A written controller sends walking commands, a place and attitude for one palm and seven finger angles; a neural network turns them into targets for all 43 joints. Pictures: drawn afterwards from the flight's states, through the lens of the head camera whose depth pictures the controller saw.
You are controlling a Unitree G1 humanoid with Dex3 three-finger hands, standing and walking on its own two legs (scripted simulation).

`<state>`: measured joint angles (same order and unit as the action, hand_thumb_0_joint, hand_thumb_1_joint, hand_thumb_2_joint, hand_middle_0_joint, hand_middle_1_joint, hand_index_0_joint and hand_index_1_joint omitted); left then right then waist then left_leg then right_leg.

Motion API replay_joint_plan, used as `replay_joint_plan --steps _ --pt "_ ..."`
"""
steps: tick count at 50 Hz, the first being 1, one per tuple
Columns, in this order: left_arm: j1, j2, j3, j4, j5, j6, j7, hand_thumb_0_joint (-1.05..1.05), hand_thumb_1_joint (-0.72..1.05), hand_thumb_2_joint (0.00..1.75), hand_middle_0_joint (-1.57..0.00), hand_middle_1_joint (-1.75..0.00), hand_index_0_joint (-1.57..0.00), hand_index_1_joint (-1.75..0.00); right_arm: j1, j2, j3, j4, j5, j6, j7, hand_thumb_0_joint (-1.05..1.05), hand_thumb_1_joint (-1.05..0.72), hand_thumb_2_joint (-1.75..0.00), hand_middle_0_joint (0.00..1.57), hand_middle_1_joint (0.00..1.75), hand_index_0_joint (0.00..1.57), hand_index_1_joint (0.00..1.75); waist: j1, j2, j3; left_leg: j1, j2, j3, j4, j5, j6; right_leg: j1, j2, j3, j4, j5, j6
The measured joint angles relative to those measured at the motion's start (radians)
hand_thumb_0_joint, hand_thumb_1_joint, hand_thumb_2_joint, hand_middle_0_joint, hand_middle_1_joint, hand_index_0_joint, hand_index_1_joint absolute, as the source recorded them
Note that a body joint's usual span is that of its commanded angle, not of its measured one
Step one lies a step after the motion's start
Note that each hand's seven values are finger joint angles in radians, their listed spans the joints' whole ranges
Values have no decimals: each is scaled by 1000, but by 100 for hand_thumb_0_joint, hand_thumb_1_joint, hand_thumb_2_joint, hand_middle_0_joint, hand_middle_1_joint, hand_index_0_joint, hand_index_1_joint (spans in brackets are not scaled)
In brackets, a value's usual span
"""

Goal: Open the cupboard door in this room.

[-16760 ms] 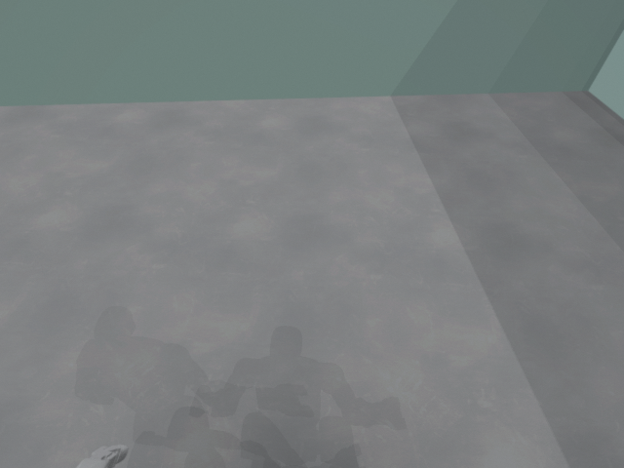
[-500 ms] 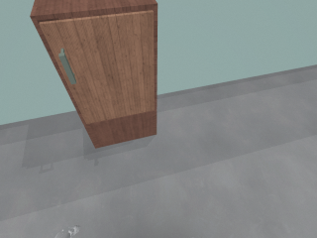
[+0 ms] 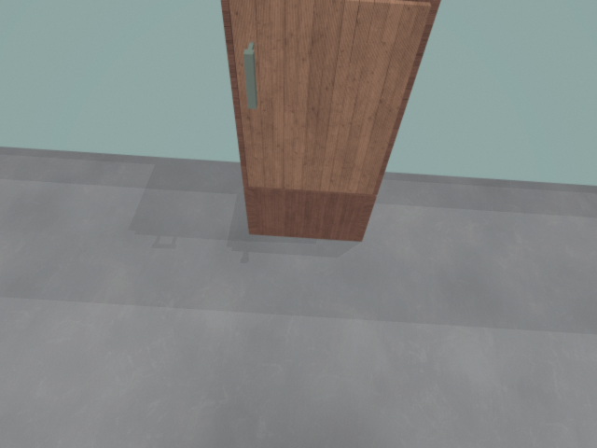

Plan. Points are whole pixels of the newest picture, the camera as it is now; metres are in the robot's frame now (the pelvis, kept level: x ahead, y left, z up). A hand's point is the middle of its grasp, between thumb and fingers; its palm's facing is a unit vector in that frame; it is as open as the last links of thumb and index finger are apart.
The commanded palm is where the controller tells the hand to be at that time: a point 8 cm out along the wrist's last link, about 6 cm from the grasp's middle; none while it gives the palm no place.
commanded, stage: take the last steps up to it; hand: left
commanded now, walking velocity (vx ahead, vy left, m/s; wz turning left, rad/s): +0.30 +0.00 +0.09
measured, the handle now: (251, 76) +0.88 +0.18 -0.02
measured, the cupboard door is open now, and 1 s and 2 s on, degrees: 0 0 0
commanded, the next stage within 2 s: come to a stop and stand still in 1.06 s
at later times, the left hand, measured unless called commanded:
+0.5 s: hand (201, 404) +0.19 +0.16 -0.16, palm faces -0.02 -0.98 -0.22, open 7.4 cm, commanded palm none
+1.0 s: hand (221, 430) +0.16 +0.13 -0.16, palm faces +0.19 -0.97 -0.15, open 7.3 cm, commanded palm none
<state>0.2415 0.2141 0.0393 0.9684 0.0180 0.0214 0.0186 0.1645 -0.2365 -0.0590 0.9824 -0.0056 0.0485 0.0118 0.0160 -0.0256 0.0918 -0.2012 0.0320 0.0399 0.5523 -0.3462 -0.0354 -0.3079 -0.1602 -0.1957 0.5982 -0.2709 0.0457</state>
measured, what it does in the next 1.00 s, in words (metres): walks ahead: right foot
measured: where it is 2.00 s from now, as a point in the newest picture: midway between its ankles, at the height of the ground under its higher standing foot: (302, 407)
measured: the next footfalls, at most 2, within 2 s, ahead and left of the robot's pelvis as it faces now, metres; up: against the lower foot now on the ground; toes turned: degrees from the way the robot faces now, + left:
right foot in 0.50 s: +0.21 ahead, -0.13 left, +0.00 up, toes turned -6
left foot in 1.04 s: +0.35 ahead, +0.12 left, +0.00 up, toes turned +13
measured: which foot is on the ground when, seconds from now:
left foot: down 0.00-0.50, up 0.52-1.00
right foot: down 0.00-0.00, up 0.02-0.48, down 0.50-1.00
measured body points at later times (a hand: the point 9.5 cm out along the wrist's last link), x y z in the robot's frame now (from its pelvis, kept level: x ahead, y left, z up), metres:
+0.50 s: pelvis +0.09 -0.02 +0.00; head +0.11 -0.04 +0.45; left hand +0.19 +0.22 -0.14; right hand +0.00 -0.24 -0.16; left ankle -0.04 +0.12 -0.73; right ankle +0.17 -0.13 -0.73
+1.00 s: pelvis +0.24 -0.02 +0.01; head +0.27 -0.01 +0.46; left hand +0.15 +0.18 -0.15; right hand +0.36 -0.24 -0.14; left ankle +0.30 +0.11 -0.71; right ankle +0.17 -0.13 -0.73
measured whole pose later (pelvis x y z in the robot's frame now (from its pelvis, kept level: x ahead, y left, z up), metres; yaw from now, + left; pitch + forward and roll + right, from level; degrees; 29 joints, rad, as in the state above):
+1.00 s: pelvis +0.24 -0.02 +0.01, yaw +5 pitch +0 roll -1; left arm 0.40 0.13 0.02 1.15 0.02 -0.06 0.01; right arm 0.14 -0.17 -0.05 1.04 -0.02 -0.01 0.03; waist 0.06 0.01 0.04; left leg -0.42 0.10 0.09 0.65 -0.23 -0.01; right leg -0.03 -0.03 -0.20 0.36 -0.32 0.00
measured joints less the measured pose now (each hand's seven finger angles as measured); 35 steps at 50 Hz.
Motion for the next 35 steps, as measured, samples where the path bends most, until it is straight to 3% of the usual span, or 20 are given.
replay_joint_plan --steps 1,4,7,10,16,22,25,28,30,32,35 --pt "2 16 5 13 -4 9 0 0 90 89 -20 -30 -21 -30 -9 16 4 3 -3 -10 -2 0 -91 -90 20 29 20 30 6 -24 5 2 -14 7 0 -3 19 -17 -7 22 44 -52 8" --pt "21 43 14 55 -1 39 -2 0 91 89 -20 -30 -21 -29 -2 52 23 0 -13 -28 -3 0 -91 -90 20 29 20 30 13 -37 -14 23 -10 12 -15 -9 48 -79 40 86 243 -195 5" --pt "27 50 15 84 4 36 -19 0 91 89 -20 -30 -20 -29 32 75 34 8 -15 -49 -12 0 -91 -90 20 29 20 30 4 -21 -40 67 -6 -3 -90 24 54 -123 68 109 389 -147 0" --pt "23 47 9 92 5 16 -31 1 91 89 -20 -30 -20 -29 71 77 31 28 -10 -68 -24 0 -93 -90 21 30 20 30 -1 -13 -54 115 -18 -8 -162 52 61 -150 69 126 439 -87 6" --pt "-21 26 2 88 3 8 -35 0 91 89 -19 -30 -20 -29 164 85 30 76 -11 -85 -27 0 -92 -90 21 30 20 30 -21 -10 -62 187 -41 -11 -230 54 58 -180 57 135 391 -41 15" --pt "-89 -9 -2 62 -3 -3 -46 0 91 90 -19 -30 -20 -29 238 84 23 127 -20 -79 -29 0 -91 -90 21 30 20 30 -61 16 -45 232 -31 -7 -212 -5 27 -145 60 111 159 -46 -5" --pt "-114 -24 -2 42 -2 -35 -50 0 91 89 -19 -30 -20 -29 270 78 21 154 -18 -74 -26 0 -91 -90 21 30 20 30 -69 43 -34 211 -4 -15 -93 -91 4 -73 84 89 6 48 -38" --pt "-125 -46 -4 31 -5 -77 -38 0 91 89 -20 -30 -20 -29 258 73 18 174 -6 -51 -17 0 -91 -90 21 30 20 30 -64 63 -7 47 11 -43 312 -159 44 -49 97 51 58 22 -89" --pt "-104 -56 -4 35 -9 -80 -30 0 91 89 -20 -30 -20 -29 234 67 11 172 -5 -41 -10 0 -91 -90 21 29 20 30 -51 56 -8 -69 14 -32 519 -107 57 -4 102 42 24 2 -99" --pt "-73 -64 4 48 -14 -77 -14 -1 92 89 -20 -30 -21 -29 201 57 2 154 -10 -37 -7 0 -91 -90 20 29 20 30 -43 52 -16 -166 32 -15 602 -27 53 42 110 38 -38 18 -99" --pt "-26 -51 9 78 -10 -76 -3 -2 95 89 -20 -30 -21 -30 153 44 -8 117 -17 -39 -5 0 -91 -90 20 29 20 30 -40 57 -36 -265 61 -7 584 68 33 105 127 29 -132 41 -103"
